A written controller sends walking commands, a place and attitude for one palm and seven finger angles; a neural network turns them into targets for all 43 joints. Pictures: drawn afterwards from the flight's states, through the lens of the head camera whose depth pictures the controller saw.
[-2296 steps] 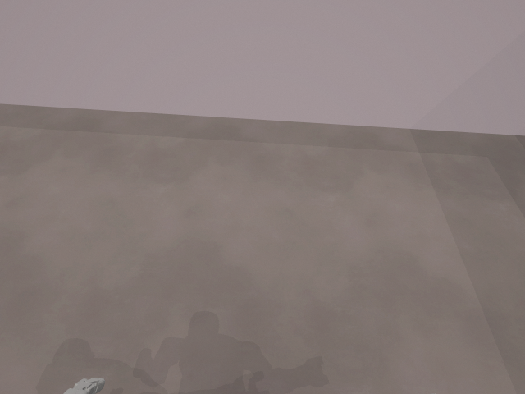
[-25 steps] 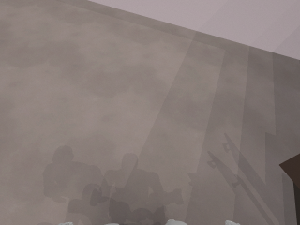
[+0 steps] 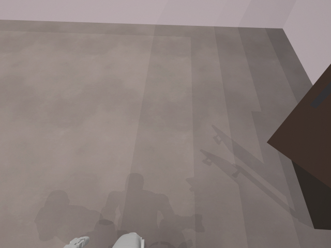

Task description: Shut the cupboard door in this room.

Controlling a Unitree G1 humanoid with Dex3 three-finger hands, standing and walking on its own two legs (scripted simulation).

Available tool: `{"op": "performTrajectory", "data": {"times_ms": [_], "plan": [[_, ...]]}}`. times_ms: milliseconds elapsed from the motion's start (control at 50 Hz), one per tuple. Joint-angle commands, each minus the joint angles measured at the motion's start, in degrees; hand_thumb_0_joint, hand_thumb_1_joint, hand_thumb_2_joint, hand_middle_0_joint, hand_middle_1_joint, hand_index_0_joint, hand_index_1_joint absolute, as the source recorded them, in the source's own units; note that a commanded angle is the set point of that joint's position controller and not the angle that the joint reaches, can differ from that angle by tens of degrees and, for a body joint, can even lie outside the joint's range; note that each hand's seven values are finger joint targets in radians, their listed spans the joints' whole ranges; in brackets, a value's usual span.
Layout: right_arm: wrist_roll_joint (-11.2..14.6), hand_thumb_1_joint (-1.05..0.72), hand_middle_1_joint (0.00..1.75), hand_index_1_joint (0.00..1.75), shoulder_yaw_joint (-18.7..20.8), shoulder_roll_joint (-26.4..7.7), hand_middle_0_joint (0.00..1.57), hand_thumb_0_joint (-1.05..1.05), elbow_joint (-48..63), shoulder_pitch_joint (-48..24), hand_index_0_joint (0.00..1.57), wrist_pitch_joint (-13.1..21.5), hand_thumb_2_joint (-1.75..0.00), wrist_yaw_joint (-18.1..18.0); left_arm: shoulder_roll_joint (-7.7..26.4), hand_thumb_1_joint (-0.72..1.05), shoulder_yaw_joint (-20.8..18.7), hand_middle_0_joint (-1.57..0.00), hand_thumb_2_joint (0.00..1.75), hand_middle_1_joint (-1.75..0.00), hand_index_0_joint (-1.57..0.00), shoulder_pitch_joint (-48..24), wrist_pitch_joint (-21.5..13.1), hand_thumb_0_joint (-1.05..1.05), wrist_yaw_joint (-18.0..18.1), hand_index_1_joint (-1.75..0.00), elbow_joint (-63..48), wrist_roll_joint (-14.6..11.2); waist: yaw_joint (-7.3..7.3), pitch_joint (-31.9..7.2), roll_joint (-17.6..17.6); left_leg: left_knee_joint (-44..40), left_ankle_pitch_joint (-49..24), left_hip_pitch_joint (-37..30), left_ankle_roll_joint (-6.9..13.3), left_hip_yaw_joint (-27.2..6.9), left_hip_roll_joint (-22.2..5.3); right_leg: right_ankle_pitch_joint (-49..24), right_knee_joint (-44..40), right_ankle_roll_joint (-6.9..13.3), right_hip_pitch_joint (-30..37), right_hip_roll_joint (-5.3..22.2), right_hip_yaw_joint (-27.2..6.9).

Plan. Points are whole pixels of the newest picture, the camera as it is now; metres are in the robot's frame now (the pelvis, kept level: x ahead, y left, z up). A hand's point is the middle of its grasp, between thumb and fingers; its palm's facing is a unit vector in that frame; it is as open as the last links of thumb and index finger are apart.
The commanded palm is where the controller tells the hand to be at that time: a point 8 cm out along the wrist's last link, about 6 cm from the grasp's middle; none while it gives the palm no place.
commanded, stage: turn to face it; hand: left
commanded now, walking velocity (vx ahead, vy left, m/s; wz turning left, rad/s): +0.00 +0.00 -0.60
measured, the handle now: (329, 88) +0.58 -0.49 +0.02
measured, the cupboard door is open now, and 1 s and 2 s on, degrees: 46 46 46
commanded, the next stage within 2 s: take the last steps up to it in 1.16 s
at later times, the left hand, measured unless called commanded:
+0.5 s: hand (110, 222) +0.20 +0.17 -0.16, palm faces -0.32 -0.92 -0.23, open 7.4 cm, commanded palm none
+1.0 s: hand (122, 218) +0.21 +0.14 -0.18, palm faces -0.52 -0.83 -0.18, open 7.4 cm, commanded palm none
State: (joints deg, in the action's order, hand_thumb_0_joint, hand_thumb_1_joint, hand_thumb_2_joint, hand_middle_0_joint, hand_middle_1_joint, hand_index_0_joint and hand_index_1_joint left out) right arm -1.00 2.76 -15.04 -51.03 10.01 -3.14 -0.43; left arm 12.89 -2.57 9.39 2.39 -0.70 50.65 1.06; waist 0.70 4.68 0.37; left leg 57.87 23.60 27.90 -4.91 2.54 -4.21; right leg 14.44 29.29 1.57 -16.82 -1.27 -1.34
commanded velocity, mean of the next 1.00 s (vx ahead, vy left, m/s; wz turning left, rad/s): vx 0.00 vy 0.00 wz -0.53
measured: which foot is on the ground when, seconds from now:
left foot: up 0.00-0.12, down 0.14-0.52, up 0.54-0.88, down 0.90-1.00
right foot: down 0.00-0.14, up 0.16-0.50, down 0.52-0.90, up 0.92-1.00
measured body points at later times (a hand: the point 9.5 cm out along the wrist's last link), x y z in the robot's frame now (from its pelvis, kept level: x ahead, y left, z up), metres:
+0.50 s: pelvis +0.01 +0.01 -0.01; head +0.06 +0.00 +0.44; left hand +0.21 +0.22 -0.14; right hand -0.03 -0.25 -0.15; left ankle +0.03 +0.14 -0.74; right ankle -0.02 -0.11 -0.72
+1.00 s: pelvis +0.03 +0.02 +0.00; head +0.08 +0.02 +0.44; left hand +0.24 +0.19 -0.16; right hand -0.03 -0.24 -0.12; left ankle +0.10 +0.11 -0.74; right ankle -0.05 -0.08 -0.68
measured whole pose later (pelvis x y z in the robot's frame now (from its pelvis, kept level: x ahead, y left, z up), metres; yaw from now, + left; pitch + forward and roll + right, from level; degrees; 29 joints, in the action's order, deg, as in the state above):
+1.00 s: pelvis +0.03 +0.02 +0.00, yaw -34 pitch +1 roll -1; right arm -2.0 0.4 -11.9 -49.8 11.5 -0.5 -1.2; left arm 14.6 -4.0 10.2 4.4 -1.5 52.9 0.9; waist -0.1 3.6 -2.7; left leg 32.7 16.8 16.9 0.6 4.9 -3.6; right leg 27.9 56.3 -1.3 -26.5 -2.6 -2.2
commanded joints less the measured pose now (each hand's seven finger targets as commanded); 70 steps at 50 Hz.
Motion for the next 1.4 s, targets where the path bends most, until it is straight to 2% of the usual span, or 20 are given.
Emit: {"op": "performTrajectory", "data": {"times_ms": [0, 80, 120, 140, 240, 380, 460, 480, 500, 520, 600, 820, 840, 880, 980, 1100, 1180, 1220, 1240, 1380], "plan": [[0.43, -0.90, 0.30, 0.30, 0.86, -3.47, 0.20, 0.00, 5.24, -0.11, 0.20, 1.75, -0.90, -0.66, 12.68, 0.90, -3.97, -0.20, 0.90, -0.30, -0.20, 1.04, -1.14, 0.00, 1.02, -0.30, -3.84, 0.47, -1.48, -8.90, -8.03, -10.94, 0.66, -1.23, -0.07, -0.55, 1.18, -21.72, -7.08, 9.65, 8.64, 13.82, -16.52], [0.67, -0.90, 0.30, 0.30, 0.86, -4.22, 0.20, 0.00, 3.88, 5.48, 0.20, 2.59, -0.90, -1.26, 12.00, 0.90, -3.98, -0.20, 0.90, -0.30, -0.20, -1.68, -0.44, 0.00, 0.79, -0.30, -4.25, -0.10, 1.31, -9.51, -8.10, -30.07, -9.57, -15.15, 0.89, -0.06, 2.55, -18.20, -2.32, 5.01, 1.24, 10.40, -17.59], [-0.59, -0.90, 0.30, 0.30, 2.24, -12.55, 0.20, 0.00, 4.07, 7.57, 0.20, 3.48, -0.90, -1.62, 6.14, 0.90, -2.89, -0.20, 0.90, -0.30, -0.20, 0.18, 0.07, 0.00, -0.01, -0.30, -6.05, -0.91, 1.53, -10.26, 14.73, -40.55, -16.89, -26.76, 8.51, -18.89, -16.43, 7.84, 13.65, -1.43, -14.37, -2.22, -5.97], [-0.79, -0.90, 0.30, 0.30, 2.38, -13.99, 0.20, 0.00, 5.02, 8.51, 0.20, 3.14, -0.90, -1.80, 6.94, 0.90, -2.85, -0.20, 0.90, -0.30, -0.20, -1.23, -0.22, 0.00, -0.26, -0.30, -7.12, -0.36, 2.41, -8.47, 14.49, -41.34, -22.84, -22.49, 14.20, -23.05, -24.11, 21.45, 26.28, -2.56, -15.06, -1.72, -0.70], [-0.94, -0.90, 0.30, 0.30, 1.29, -8.88, 0.20, 0.00, 5.10, 4.49, 0.20, 3.67, -0.90, -2.25, 5.76, 0.90, -3.10, -0.20, 0.90, -0.30, -0.20, -1.97, 0.68, 0.00, -1.38, -0.30, -4.83, -0.20, 0.10, -7.81, 9.78, -35.17, -44.19, -25.84, 12.12, -4.77, -15.26, 13.24, 36.66, -5.05, -16.88, 2.33, 0.94], [-0.93, -0.90, 0.30, 0.30, 2.38, -10.11, 0.20, 0.00, 2.79, 6.41, 0.20, 3.05, -0.90, -1.43, 4.29, 0.90, -2.50, -0.20, 0.90, -0.30, -0.20, -5.25, 0.80, 0.00, -1.90, -0.30, -5.57, -0.10, 1.65, -6.53, 13.30, -33.87, -38.16, -23.12, 11.36, 1.46, -16.30, 11.15, 18.06, -3.84, -7.40, 2.06, 6.21], [-0.36, -0.90, 0.30, 0.30, 2.94, -10.98, 0.20, 0.00, 2.72, 4.70, 0.20, 2.57, -0.90, -0.77, 6.39, 0.90, -2.81, -0.20, 0.90, -0.30, -0.20, 0.01, -0.18, 0.00, -1.50, -0.30, -4.04, 0.07, -1.40, -7.30, 9.18, -24.70, -29.94, -16.35, 6.62, 5.45, -14.72, -2.62, -1.26, -1.57, 7.04, 0.98, 7.83], [0.15, -0.90, 0.30, 0.30, 2.77, -9.02, 0.20, 0.00, 3.62, 3.84, 0.20, 2.50, -0.90, -0.39, 10.57, 0.90, -3.60, -0.20, 0.90, -0.30, -0.20, 5.12, -0.70, 0.00, -0.98, -0.30, -2.64, 0.39, -4.01, -9.64, 0.43, -15.13, -20.02, -8.57, 3.40, 8.64, -11.43, -10.96, -6.33, 1.09, 16.91, 8.08, -0.94], [0.36, -0.90, 0.30, 0.30, 1.30, -3.94, 0.20, 0.00, 6.70, 0.55, 0.20, 2.32, -0.90, -0.19, 16.71, 0.90, -4.78, -0.20, 0.90, -0.30, -0.20, 8.33, -1.34, 0.00, -0.07, -0.30, -1.43, 0.50, -5.80, -8.61, -18.23, -1.62, 12.65, 6.96, 0.23, 9.60, -1.68, -29.06, -9.28, 7.59, 21.51, 22.25, -20.50], [0.36, -0.90, 0.30, 0.30, 1.01, -5.55, 0.20, 0.00, 7.68, -1.80, 0.20, 1.30, -0.90, -0.84, 17.86, 0.90, -4.52, -0.20, 0.90, -0.30, -0.20, 10.25, -1.20, 0.00, 0.51, -0.30, -1.11, -0.43, -6.74, -7.87, -13.58, 6.52, 14.43, 7.85, 0.60, 0.38, -1.57, -31.41, -10.03, 11.53, 15.53, 25.11, -22.44], [0.03, -0.90, 0.30, 0.30, 1.33, -5.86, 0.20, 0.00, 4.20, 0.60, 0.20, 1.07, -0.90, -0.60, 11.67, 0.90, -3.22, -0.20, 0.90, -0.30, -0.20, -1.51, -1.14, 0.00, 1.34, -0.30, -4.31, -0.15, -0.61, -7.23, -9.70, 8.12, 1.01, 5.07, -0.26, -2.20, -2.82, -19.00, -9.59, 8.95, 8.22, 15.20, -12.98], [0.58, -0.90, 0.30, 0.30, 0.73, -4.01, 0.20, 0.00, 3.22, 5.84, 0.20, 2.30, -0.90, -1.12, 12.03, 0.90, -3.71, -0.20, 0.90, -0.30, -0.20, -1.69, -0.59, 0.00, 0.86, -0.30, -3.55, -0.01, 1.36, -8.33, -7.97, -26.94, -8.06, -14.10, 0.93, 0.01, 2.63, -13.67, -4.90, 6.19, 0.11, 11.18, -17.98], [0.43, -0.90, 0.30, 0.30, 0.93, -5.34, 0.20, 0.00, 2.56, 7.87, 0.20, 2.76, -0.90, -1.33, 10.53, 0.90, -3.33, -0.20, 0.90, -0.30, -0.20, -2.17, -0.26, 0.00, 0.68, -0.30, -3.98, -0.33, 2.26, -8.53, -4.62, -33.60, -10.78, -20.78, 1.84, -1.35, 0.60, -8.27, -2.11, 3.44, -5.09, 8.13, -15.55], [-0.80, -0.90, 0.30, 0.30, 2.15, -13.51, 0.20, 0.00, 3.80, 9.07, 0.20, 3.12, -0.90, -1.65, 5.65, 0.90, -2.49, -0.20, 0.90, -0.30, -0.20, -0.17, -0.05, 0.00, -0.03, -0.30, -5.53, -0.64, 2.16, -7.13, 17.90, -43.49, -14.16, -22.35, 11.67, -23.39, -21.13, 19.11, 19.42, -2.02, -15.47, -2.81, -1.14], [-1.18, -0.90, 0.30, 0.30, 0.93, -8.26, 0.20, 0.00, 4.32, 3.22, 0.20, 3.53, -0.90, -2.18, 5.39, 0.90, -2.99, -0.20, 0.90, -0.30, -0.20, -0.49, 0.63, 0.00, -0.90, -0.30, -2.80, -0.09, -0.47, -5.48, 8.98, -38.09, -34.34, -18.92, 12.73, -7.58, -14.56, 12.96, 35.20, -4.04, -13.72, 1.76, 0.09], [-1.00, -0.90, 0.30, 0.30, 1.79, -8.98, 0.20, 0.00, 0.33, 7.56, 0.20, 2.97, -0.90, -1.75, 2.91, 0.90, -1.78, -0.20, 0.90, -0.30, -0.20, -2.47, 0.49, 0.00, -0.86, -0.30, -2.56, -0.14, 1.58, -6.95, 12.06, -35.47, -35.92, -21.43, 12.59, -3.43, -14.05, 11.59, 16.65, -3.36, -5.41, 0.92, 5.10], [-0.22, -0.90, 0.30, 0.30, 2.23, -8.74, 0.20, 0.00, -0.52, 6.56, 0.20, 2.58, -0.90, -1.34, 4.61, 0.90, -2.04, -0.20, 0.90, -0.30, -0.20, 3.20, -0.57, 0.00, -0.33, -0.30, -0.21, -0.11, -1.25, -8.40, 8.35, -28.28, -29.97, -16.57, 8.39, -0.45, -11.86, -4.20, -4.97, -1.69, 8.54, 1.20, 5.09], [0.52, -0.90, 0.30, 0.30, 1.08, -2.29, 0.20, 0.00, 1.94, 4.21, 0.20, 2.44, -0.90, -0.73, 13.05, 0.90, -3.52, -0.20, 0.90, -0.30, -0.20, 6.87, -1.58, 0.00, 0.81, -0.30, 1.58, 0.66, -2.84, -6.94, -14.37, -12.80, 7.13, 2.65, 1.67, 7.47, -0.19, -24.30, -11.04, 6.58, 18.48, 20.83, -17.69], [0.49, -0.90, 0.30, 0.30, 0.73, -2.88, 0.20, 0.00, 2.51, 0.97, 0.20, 1.42, -0.90, -1.09, 13.89, 0.90, -3.16, -0.20, 0.90, -0.30, -0.20, 8.73, -1.58, 0.00, 1.03, -0.30, 1.88, 0.12, -4.84, -6.29, -10.89, -4.27, 12.64, 1.65, 2.04, 0.88, 0.20, -26.06, -11.62, 11.24, 11.81, 23.79, -18.61], [-0.73, -0.90, 0.30, 0.30, 1.05, -2.30, 0.20, 0.00, -0.67, 3.45, 0.20, 2.18, -0.90, 0.25, 8.56, 0.90, -2.67, -0.20, 0.90, -0.30, -0.20, 1.54, -2.51, 0.00, 1.08, -0.30, 1.47, 0.54, -0.43, -3.34, -9.40, -4.46, 0.88, 0.13, 1.45, 1.98, -0.96, 4.79, -15.83, 10.03, 5.56, 13.40, -10.05]]}}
